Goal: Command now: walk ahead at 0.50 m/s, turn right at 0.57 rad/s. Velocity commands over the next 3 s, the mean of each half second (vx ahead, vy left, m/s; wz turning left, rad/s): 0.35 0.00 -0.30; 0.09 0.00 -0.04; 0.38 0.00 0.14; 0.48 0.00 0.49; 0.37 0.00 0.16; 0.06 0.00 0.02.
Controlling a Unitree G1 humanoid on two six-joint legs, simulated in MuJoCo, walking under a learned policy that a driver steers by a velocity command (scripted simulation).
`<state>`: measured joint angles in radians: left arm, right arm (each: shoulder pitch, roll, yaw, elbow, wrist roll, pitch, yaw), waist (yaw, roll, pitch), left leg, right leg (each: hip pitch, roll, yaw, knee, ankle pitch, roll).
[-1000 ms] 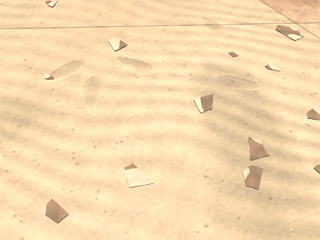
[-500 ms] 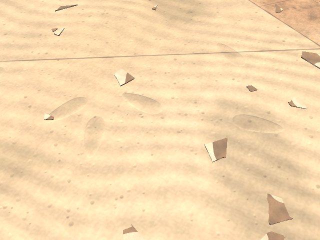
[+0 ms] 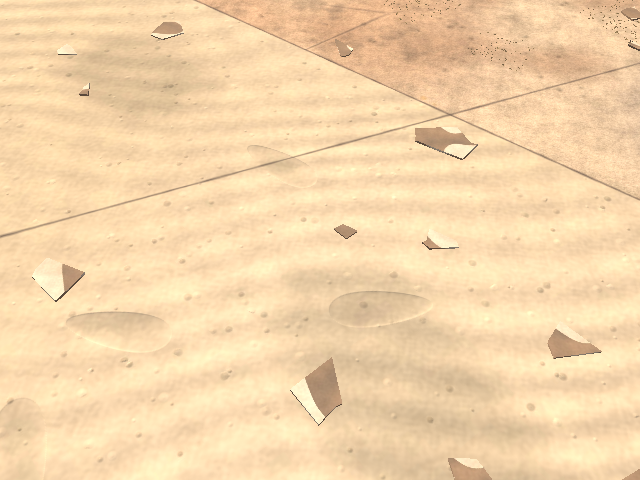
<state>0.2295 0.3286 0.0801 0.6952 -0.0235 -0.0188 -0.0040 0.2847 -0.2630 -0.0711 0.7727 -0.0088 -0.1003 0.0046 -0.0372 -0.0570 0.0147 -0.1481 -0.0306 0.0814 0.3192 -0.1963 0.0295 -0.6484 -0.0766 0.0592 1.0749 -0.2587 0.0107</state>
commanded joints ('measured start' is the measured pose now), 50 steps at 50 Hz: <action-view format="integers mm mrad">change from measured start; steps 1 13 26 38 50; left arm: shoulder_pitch -17 86 -125 -41 -18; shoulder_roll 14 145 61 28 -5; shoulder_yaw -3 46 -3 -26 -19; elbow -79 -89 -10 103 190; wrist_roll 2 32 45 42 10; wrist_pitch -10 -31 -33 24 0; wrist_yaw -13 -28 -7 24 26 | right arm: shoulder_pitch -68 45 -4 -165 -96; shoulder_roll -148 -201 -92 -102 -133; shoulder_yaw -34 -27 19 21 4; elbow -57 29 34 30 128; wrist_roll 1 25 1 -9 28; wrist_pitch -18 28 85 76 70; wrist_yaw -4 -16 -35 -14 -25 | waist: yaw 22 150 -3 52 21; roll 123 103 -51 171 126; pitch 8 -168 -150 -18 74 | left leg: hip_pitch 45 10 -160 -136 -103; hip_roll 282 212 126 134 162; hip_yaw -143 77 -111 -174 -270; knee -172 404 459 75 56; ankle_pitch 244 685 -15 22 -465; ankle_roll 168 7 -101 -9 103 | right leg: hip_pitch -81 634 354 418 263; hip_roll -48 65 -119 57 81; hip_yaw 33 -51 23 -32 -67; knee -106 -570 -784 -646 -548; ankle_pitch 142 493 639 35 -295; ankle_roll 10 -151 -257 -38 -76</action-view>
